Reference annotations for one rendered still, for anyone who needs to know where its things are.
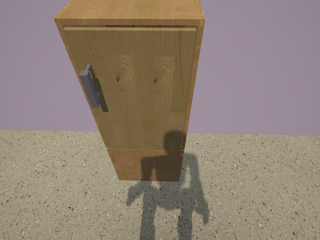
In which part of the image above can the cupboard door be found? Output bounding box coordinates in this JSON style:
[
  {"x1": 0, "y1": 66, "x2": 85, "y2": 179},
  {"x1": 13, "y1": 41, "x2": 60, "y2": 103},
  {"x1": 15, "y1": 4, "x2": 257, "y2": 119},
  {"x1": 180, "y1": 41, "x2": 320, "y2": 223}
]
[{"x1": 62, "y1": 27, "x2": 197, "y2": 151}]

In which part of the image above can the handle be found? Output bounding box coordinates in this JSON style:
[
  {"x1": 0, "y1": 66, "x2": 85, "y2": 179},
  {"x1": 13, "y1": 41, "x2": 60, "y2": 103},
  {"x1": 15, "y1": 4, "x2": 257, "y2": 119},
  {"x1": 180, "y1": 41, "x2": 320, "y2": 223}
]
[{"x1": 79, "y1": 64, "x2": 101, "y2": 108}]

